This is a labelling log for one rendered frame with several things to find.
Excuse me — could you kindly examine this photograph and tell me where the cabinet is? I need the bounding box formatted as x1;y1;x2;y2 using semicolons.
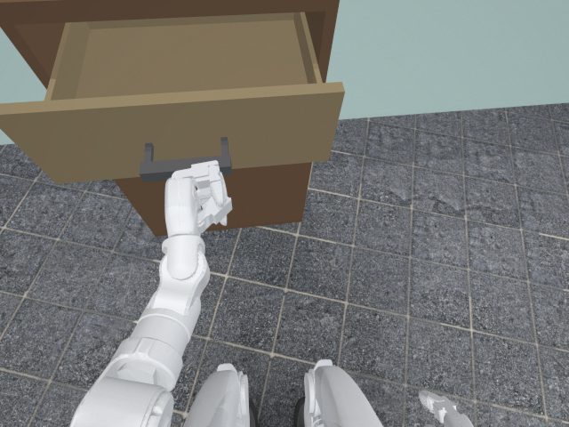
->
0;0;340;237

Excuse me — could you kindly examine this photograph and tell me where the handle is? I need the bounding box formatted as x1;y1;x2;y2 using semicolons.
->
139;137;232;182

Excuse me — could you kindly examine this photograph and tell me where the right robot hand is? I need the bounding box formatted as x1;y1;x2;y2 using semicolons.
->
419;391;474;427

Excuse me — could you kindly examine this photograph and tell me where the left robot forearm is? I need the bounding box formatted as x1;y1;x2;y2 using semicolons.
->
69;234;210;427

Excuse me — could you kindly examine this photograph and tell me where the left robot hand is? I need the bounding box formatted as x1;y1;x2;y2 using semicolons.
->
164;160;232;238

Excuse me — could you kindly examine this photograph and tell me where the robot left upper arm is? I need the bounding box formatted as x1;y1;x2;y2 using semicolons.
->
74;377;174;427

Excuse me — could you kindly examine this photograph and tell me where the drawer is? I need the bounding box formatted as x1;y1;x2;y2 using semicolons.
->
0;12;345;184

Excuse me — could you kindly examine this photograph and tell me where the robot left thigh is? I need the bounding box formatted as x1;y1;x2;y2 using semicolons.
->
183;370;249;427

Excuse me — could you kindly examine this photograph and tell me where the robot right shin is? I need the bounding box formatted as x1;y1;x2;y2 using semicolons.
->
304;359;333;427

